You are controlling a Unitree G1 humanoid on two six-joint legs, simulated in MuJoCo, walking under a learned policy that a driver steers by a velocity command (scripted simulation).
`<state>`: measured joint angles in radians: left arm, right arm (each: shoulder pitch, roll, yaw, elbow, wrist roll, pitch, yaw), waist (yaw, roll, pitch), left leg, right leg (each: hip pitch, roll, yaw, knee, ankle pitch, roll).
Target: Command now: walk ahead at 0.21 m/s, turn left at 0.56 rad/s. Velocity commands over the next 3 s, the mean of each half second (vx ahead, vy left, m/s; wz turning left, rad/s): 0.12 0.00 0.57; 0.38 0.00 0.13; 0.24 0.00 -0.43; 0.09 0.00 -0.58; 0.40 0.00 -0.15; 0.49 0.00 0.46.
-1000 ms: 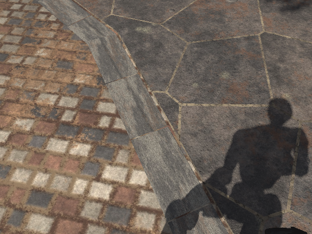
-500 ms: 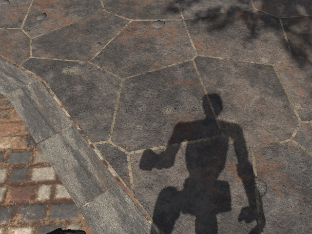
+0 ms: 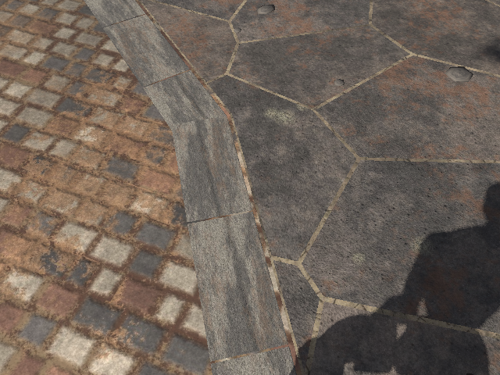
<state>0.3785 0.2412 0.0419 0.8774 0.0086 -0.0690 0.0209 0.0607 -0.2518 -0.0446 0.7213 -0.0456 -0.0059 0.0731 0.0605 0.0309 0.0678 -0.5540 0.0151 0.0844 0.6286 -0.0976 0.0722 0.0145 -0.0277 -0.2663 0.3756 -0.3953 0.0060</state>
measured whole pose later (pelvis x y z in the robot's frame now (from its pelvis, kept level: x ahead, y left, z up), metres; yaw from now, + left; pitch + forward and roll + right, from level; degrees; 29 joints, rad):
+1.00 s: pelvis +0.24 +0.05 +0.00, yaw +19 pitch +3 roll +0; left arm 0.51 0.22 0.04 0.94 0.02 -0.07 0.00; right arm 0.04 -0.25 -0.03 0.73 -0.03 -0.02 0.05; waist 0.10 0.02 0.01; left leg -0.49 0.01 0.04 0.58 -0.19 0.02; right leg 0.06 0.01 0.05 0.26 -0.36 -0.02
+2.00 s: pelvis +0.47 +0.13 +0.01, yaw -14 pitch +2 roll -1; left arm 0.24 0.28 0.10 0.76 0.02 0.06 -0.01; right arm 0.24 -0.27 -0.04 0.76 -0.03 0.00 -0.04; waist 0.00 -0.01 -0.01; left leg -0.24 -0.03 -0.03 0.48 -0.30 0.04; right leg -0.43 0.17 0.16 0.66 -0.35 -0.05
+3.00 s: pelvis +0.91 +0.01 -0.01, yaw +1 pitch +0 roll +0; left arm 0.30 0.23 0.03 0.87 0.02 -0.07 0.00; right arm 0.15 -0.27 -0.07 0.81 -0.02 -0.02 0.02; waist 0.01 -0.01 0.08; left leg -0.40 -0.11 0.08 0.59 -0.20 0.15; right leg -0.29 -0.04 -0.05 1.26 -0.38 -0.01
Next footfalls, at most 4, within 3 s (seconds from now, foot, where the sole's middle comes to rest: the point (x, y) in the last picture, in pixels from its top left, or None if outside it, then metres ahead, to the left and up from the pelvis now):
0.04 left None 0.18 0.08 -0.77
0.60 right None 0.18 -0.10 -0.77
1.04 left None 0.35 0.20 -0.77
1.50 right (263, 328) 0.56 0.04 -0.77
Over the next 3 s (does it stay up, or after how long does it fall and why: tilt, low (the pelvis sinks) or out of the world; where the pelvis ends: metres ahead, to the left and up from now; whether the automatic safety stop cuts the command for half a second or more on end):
stays up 0.91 0.01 -0.01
